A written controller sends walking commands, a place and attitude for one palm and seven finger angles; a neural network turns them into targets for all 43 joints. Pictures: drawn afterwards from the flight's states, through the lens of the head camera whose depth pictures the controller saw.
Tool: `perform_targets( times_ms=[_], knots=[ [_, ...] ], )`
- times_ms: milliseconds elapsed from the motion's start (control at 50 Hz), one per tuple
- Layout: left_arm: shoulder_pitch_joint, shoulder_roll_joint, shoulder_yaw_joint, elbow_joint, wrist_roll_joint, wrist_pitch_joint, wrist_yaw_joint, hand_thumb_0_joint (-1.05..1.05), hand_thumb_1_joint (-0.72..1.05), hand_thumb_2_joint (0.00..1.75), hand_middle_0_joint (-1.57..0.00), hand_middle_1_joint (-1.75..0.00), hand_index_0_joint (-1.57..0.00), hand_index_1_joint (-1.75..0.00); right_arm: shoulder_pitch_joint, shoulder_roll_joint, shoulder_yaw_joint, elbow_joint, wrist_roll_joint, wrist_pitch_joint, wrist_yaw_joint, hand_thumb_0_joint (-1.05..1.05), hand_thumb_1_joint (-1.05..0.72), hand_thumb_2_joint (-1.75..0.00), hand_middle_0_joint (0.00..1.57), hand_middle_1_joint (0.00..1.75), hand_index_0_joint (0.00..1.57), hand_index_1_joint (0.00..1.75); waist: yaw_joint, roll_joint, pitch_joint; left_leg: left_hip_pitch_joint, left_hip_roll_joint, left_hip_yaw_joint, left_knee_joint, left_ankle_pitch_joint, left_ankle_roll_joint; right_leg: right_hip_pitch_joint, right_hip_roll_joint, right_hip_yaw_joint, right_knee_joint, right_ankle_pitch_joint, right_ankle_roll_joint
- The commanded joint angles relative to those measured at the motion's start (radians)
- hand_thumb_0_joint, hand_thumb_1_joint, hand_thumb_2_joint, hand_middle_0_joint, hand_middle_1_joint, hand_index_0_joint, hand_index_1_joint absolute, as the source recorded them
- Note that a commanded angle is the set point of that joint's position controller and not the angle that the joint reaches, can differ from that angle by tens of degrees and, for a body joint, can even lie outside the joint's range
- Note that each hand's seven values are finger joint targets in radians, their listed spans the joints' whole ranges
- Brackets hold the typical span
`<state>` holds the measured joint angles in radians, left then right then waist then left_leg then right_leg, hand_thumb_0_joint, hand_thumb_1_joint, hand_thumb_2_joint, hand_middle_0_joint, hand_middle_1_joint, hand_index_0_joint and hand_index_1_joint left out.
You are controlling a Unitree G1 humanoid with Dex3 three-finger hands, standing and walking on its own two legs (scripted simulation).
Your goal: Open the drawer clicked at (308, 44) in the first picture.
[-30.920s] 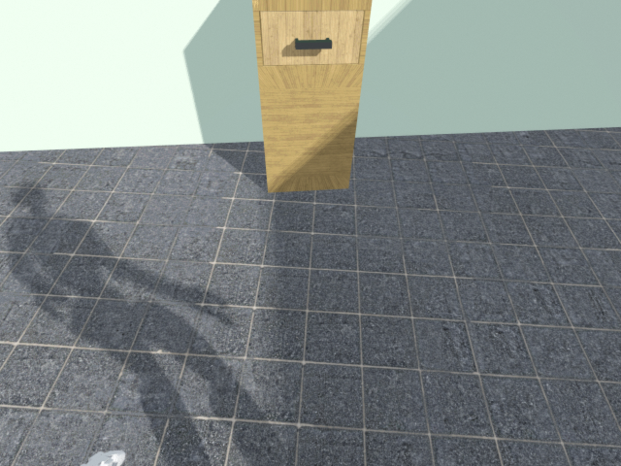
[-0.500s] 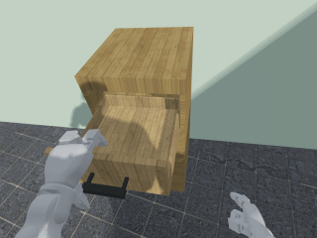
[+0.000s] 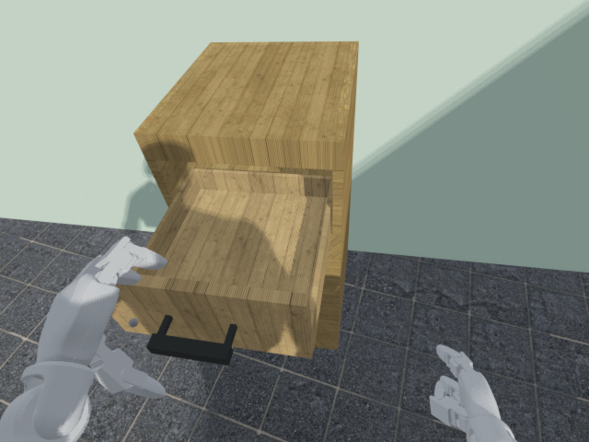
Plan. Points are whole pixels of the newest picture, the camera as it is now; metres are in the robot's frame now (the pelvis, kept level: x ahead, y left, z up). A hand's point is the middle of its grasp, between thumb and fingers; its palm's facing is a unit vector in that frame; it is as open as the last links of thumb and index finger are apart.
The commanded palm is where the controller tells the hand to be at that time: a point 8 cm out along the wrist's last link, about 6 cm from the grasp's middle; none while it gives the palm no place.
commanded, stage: draw the hand back to the body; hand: left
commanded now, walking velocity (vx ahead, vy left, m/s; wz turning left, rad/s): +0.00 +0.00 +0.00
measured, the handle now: (194, 337) +0.27 +0.21 -0.05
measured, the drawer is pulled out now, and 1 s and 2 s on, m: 0.29 0.29 0.29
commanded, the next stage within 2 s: step back with the hand held close in 0.92 s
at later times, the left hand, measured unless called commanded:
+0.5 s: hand (104, 301) +0.21 +0.23 +0.16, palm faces +0.37 -0.83 -0.41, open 10.5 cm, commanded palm +0.15 +0.28 +0.18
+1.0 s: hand (78, 309) +0.19 +0.25 +0.17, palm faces +0.43 -0.80 -0.41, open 7.5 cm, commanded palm +0.14 +0.29 +0.18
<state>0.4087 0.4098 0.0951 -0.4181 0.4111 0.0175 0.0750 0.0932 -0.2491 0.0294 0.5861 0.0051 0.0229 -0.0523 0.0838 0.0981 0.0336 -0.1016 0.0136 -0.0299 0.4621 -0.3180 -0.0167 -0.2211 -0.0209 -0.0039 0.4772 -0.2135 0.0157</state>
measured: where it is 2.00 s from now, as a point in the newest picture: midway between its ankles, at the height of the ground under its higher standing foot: outside the picture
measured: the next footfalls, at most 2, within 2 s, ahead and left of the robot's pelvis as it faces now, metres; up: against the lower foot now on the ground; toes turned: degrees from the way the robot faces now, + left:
none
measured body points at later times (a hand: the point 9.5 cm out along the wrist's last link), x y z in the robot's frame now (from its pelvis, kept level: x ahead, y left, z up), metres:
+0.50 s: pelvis +0.02 +0.00 +0.00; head +0.02 -0.01 +0.45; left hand +0.18 +0.28 +0.18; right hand +0.21 -0.21 -0.08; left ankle -0.04 +0.13 -0.74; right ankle +0.03 -0.13 -0.74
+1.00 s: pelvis +0.01 +0.01 +0.00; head +0.00 -0.01 +0.45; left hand +0.16 +0.29 +0.19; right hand +0.22 -0.20 -0.07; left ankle -0.04 +0.13 -0.74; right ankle +0.03 -0.13 -0.74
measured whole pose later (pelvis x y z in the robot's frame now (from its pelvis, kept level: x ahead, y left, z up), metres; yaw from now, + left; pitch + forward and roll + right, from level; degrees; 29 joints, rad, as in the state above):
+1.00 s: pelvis +0.01 +0.01 +0.00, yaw +1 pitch -4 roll -1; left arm 0.51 0.31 0.29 -0.48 -0.02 -0.12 0.11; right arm 0.18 -0.20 0.02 0.65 -0.02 -0.19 -0.08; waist 0.07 0.06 0.02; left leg -0.03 0.02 -0.05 0.42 -0.32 -0.01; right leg -0.13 -0.02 -0.03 0.41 -0.21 0.02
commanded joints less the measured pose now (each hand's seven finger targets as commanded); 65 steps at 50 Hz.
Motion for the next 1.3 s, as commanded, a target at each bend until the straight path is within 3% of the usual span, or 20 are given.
perform_targets(
  times_ms=[0, 60, 100, 180, 340, 460, 620, 700, 760, 820, 860, 880, 960, 1000, 1020, 1040, 1060, 1140, 1180, 1280],
  knots=[
    [-0.062, 0.093, 0.199, -0.327, -0.379, -0.132, 0.058, 0.00, -0.32, 0.37, -0.29, -1.09, -0.29, -1.09, -0.098, -0.050, -0.014, -0.177, -0.009, -0.170, -0.060, 0.00, -0.90, -0.90, 0.20, 0.30, 0.20, 0.30, -0.024, -0.100, -0.148, -0.020, -0.002, 0.049, -0.085, 0.191, 0.040, 0.170, 0.008, -0.053, -0.076, 0.073, -0.011],
    [-0.063, 0.116, 0.244, -0.354, -0.393, -0.163, 0.083, 0.00, -0.22, 0.42, -0.28, -1.02, -0.28, -1.02, -0.072, -0.047, -0.012, -0.143, -0.028, -0.226, -0.070, 0.00, -0.90, -0.90, 0.20, 0.30, 0.20, 0.30, -0.019, 0.006, -0.120, -0.017, -0.004, 0.055, -0.087, 0.251, 0.023, 0.169, 0.004, -0.054, -0.085, 0.127, -0.015],
    [-0.045, 0.059, 0.207, -0.334, -0.402, -0.173, 0.077, 0.00, -0.15, 0.45, -0.27, -0.98, -0.27, -0.98, -0.044, -0.037, -0.010, -0.132, -0.028, -0.247, -0.065, 0.00, -0.90, -0.90, 0.20, 0.30, 0.20, 0.30, -0.025, 0.044, -0.072, -0.036, -0.004, 0.051, -0.098, 0.283, 0.017, 0.168, 0.002, -0.065, -0.083, 0.149, -0.022],
    [-0.020, 0.017, 0.195, -0.258, -0.415, -0.181, 0.061, 0.00, -0.01, 0.51, -0.26, -0.88, -0.26, -0.88, -0.042, -0.042, -0.018, -0.109, -0.029, -0.268, -0.055, 0.00, -0.90, -0.90, 0.20, 0.30, 0.20, 0.30, -0.029, -0.024, -0.008, -0.051, 0.001, 0.053, -0.107, 0.298, 0.015, 0.157, 0.012, -0.071, -0.101, 0.171, -0.018],
    [0.013, 0.046, 0.249, -0.289, -0.425, -0.206, 0.043, 0.00, 0.27, 0.63, -0.25, -0.70, -0.25, -0.70, -0.039, -0.052, -0.038, -0.109, -0.027, -0.270, -0.041, 0.00, -0.90, -0.90, 0.20, 0.30, 0.20, 0.30, -0.015, -0.088, -0.122, -0.028, -0.003, 0.047, -0.103, 0.385, 0.016, 0.224, 0.013, -0.065, -0.081, 0.261, -0.015],
    [0.028, 0.095, 0.312, -0.323, -0.422, -0.206, 0.050, 0.00, 0.48, 0.72, -0.23, -0.57, -0.23, -0.57, -0.043, -0.052, -0.046, -0.102, -0.026, -0.272, -0.043, 0.00, -0.90, -0.90, 0.20, 0.30, 0.20, 0.30, -0.013, -0.009, -0.138, -0.010, -0.003, 0.052, -0.096, 0.433, 0.008, 0.217, 0.016, -0.064, -0.090, 0.288, -0.019],
    [0.057, 0.045, 0.304, -0.235, -0.435, -0.195, 0.050, 0.00, 0.76, 0.84, -0.21, -0.39, -0.21, -0.39, -0.044, -0.046, -0.046, -0.089, -0.021, -0.262, -0.048, 0.00, -0.90, -0.90, 0.20, 0.30, 0.20, 0.30, -0.019, -0.044, -0.063, -0.040, 0.001, 0.050, -0.115, 0.372, 0.007, 0.187, 0.020, -0.076, -0.104, 0.227, -0.017],
    [0.003, 0.053, 0.282, -0.288, -0.433, -0.197, 0.047, 0.00, 0.90, 0.90, -0.20, -0.30, -0.20, -0.30, -0.041, -0.057, -0.047, -0.100, -0.018, -0.266, -0.044, 0.00, -0.90, -0.90, 0.20, 0.30, 0.20, 0.30, -0.026, -0.041, -0.083, -0.030, -0.002, 0.037, -0.119, 0.353, 0.009, 0.188, 0.016, -0.069, -0.102, 0.207, -0.019],
    [0.008, 0.086, 0.317, -0.285, -0.427, -0.195, 0.053, 0.00, 0.90, 0.90, -0.20, -0.30, -0.20, -0.30, -0.047, -0.057, -0.049, -0.097, -0.022, -0.267, -0.046, 0.00, -0.90, -0.90, 0.20, 0.30, 0.20, 0.30, -0.018, -0.031, -0.103, -0.026, -0.005, 0.039, -0.115, 0.353, 0.007, 0.197, 0.019, -0.065, -0.103, 0.209, -0.021],
    [0.043, 0.060, 0.305, -0.266, -0.431, -0.195, 0.056, 0.00, 0.90, 0.90, -0.20, -0.30, -0.20, -0.30, -0.049, -0.045, -0.042, -0.098, -0.022, -0.269, -0.047, 0.00, -0.90, -0.90, 0.20, 0.30, 0.20, 0.30, -0.013, -0.035, -0.086, -0.047, -0.005, 0.037, -0.121, 0.343, 0.004, 0.200, 0.018, -0.075, -0.098, 0.195, -0.022],
    [0.010, 0.100, 0.330, -0.303, -0.425, -0.196, 0.059, 0.00, 0.90, 0.90, -0.20, -0.30, -0.20, -0.30, -0.052, -0.052, -0.044, -0.100, -0.022, -0.272, -0.047, 0.00, -0.90, -0.90, 0.20, 0.30, 0.20, 0.30, -0.014, -0.005, -0.097, -0.034, -0.006, 0.035, -0.117, 0.345, 0.002, 0.196, 0.017, -0.065, -0.101, 0.201, -0.025],
    [0.041, 0.061, 0.308, -0.276, -0.429, -0.196, 0.058, 0.00, 0.90, 0.90, -0.20, -0.30, -0.20, -0.30, -0.048, -0.041, -0.040, -0.097, -0.023, -0.273, -0.047, 0.00, -0.90, -0.90, 0.20, 0.30, 0.20, 0.30, -0.015, -0.015, -0.082, -0.045, -0.005, 0.041, -0.119, 0.346, 0.002, 0.194, 0.015, -0.074, -0.100, 0.201, -0.022],
    [0.014, 0.076, 0.312, -0.294, -0.426, -0.198, 0.055, 0.00, 0.90, 0.90, -0.20, -0.30, -0.20, -0.30, -0.048, -0.049, -0.044, -0.097, -0.020, -0.275, -0.043, 0.00, -0.90, -0.90, 0.20, 0.30, 0.20, 0.30, -0.020, -0.016, -0.086, -0.038, -0.004, 0.036, -0.112, 0.350, 0.001, 0.186, 0.017, -0.068, -0.102, 0.203, -0.024],
    [0.022, 0.060, 0.301, -0.265, -0.432, -0.195, 0.055, 0.00, 0.90, 0.90, -0.20, -0.30, -0.20, -0.30, -0.046, -0.046, -0.042, -0.097, -0.018, -0.270, -0.043, 0.00, -0.90, -0.90, 0.20, 0.30, 0.20, 0.30, -0.021, -0.062, -0.062, -0.057, -0.002, 0.031, -0.119, 0.324, 0.005, 0.181, 0.015, -0.071, -0.100, 0.185, -0.022],
    [-0.028, 0.137, 0.404, -0.300, -0.442, -0.234, 0.051, 0.00, 0.90, 0.90, -0.20, -0.30, -0.20, -0.30, -0.039, -0.085, -0.042, -0.136, -0.006, -0.230, -0.040, 0.00, -0.90, -0.90, 0.20, 0.30, 0.20, 0.30, -0.069, -0.075, 0.040, -0.167, 0.010, 0.003, -0.085, 0.241, 0.031, 0.061, -0.028, -0.028, -0.136, 0.155, -0.011],
    [0.026, 0.095, 0.368, -0.248, -0.434, -0.244, 0.042, 0.00, 0.90, 0.90, -0.20, -0.30, -0.20, -0.30, -0.052, -0.067, -0.039, -0.127, -0.007, -0.210, -0.039, 0.00, -0.90, -0.90, 0.20, 0.30, 0.20, 0.30, -0.069, -0.130, 0.026, -0.171, 0.006, -0.010, -0.072, 0.210, 0.033, 0.049, -0.040, -0.031, -0.147, 0.131, -0.014],
    [0.008, 0.112, 0.370, -0.290, -0.432, -0.254, 0.041, 0.00, 0.90, 0.90, -0.20, -0.30, -0.20, -0.30, -0.073, -0.073, -0.041, -0.143, -0.006, -0.205, -0.039, 0.00, -0.90, -0.90, 0.20, 0.30, 0.20, 0.30, -0.068, -0.099, 0.035, -0.173, -0.003, -0.003, -0.068, 0.198, 0.034, 0.027, -0.045, -0.021, -0.159, 0.126, -0.017],
    [0.170, 0.071, 0.352, -0.300, -0.439, -0.269, 0.044, 0.00, 0.90, 0.90, -0.20, -0.30, -0.20, -0.30, -0.041, -0.079, -0.055, -0.159, -0.011, -0.179, -0.039, 0.00, -0.90, -0.90, 0.20, 0.30, 0.20, 0.30, -0.071, -0.033, -0.145, -0.152, 0.007, -0.014, -0.035, 0.327, 0.034, 0.109, -0.065, -0.023, -0.084, 0.224, -0.027],
    [0.222, 0.093, 0.379, -0.324, -0.442, -0.275, 0.049, 0.00, 0.90, 0.90, -0.20, -0.30, -0.20, -0.30, -0.038, -0.078, -0.064, -0.170, -0.012, -0.168, -0.043, 0.00, -0.90, -0.90, 0.20, 0.30, 0.20, 0.30, -0.070, -0.051, -0.225, -0.151, 0.014, -0.018, -0.014, 0.409, 0.028, 0.157, -0.072, -0.028, -0.046, 0.308, -0.029],
    [0.252, 0.121, 0.408, -0.378, -0.451, -0.275, 0.062, 0.00, 0.90, 0.90, -0.20, -0.30, -0.20, -0.30, -0.030, -0.078, -0.081, -0.188, -0.005, -0.150, -0.054, 0.00, -0.90, -0.90, 0.20, 0.30, 0.20, 0.30, -0.076, -0.100, -0.259, -0.177, 0.019, -0.033, 0.025, 0.456, 0.016, 0.144, -0.091, -0.024, -0.001, 0.370, -0.040]
  ],
)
